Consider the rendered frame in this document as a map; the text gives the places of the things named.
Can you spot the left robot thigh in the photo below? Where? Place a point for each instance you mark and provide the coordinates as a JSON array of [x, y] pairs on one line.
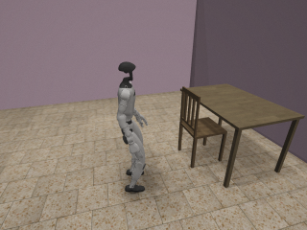
[[137, 131]]

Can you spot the left robot hand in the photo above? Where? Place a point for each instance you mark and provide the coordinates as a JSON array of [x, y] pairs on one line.
[[139, 120]]

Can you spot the table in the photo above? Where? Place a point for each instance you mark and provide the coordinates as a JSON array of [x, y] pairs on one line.
[[243, 110]]

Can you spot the right robot hand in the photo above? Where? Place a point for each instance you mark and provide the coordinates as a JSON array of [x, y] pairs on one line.
[[134, 148]]

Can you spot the right robot upper arm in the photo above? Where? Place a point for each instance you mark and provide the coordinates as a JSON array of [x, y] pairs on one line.
[[123, 103]]

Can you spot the robot right forearm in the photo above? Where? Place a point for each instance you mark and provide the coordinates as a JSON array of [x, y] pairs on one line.
[[125, 127]]

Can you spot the left robot shin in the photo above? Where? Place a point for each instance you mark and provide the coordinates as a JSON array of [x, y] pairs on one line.
[[132, 164]]

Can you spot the robot left forearm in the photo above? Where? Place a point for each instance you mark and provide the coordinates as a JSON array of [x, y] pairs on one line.
[[135, 113]]

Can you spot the chair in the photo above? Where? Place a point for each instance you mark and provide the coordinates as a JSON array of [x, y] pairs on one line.
[[199, 127]]

